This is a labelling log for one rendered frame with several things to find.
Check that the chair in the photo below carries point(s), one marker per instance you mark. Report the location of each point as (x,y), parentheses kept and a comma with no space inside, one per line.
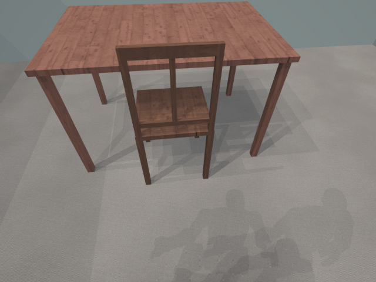
(172,112)

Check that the table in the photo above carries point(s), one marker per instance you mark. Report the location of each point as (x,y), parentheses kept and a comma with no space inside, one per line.
(84,40)

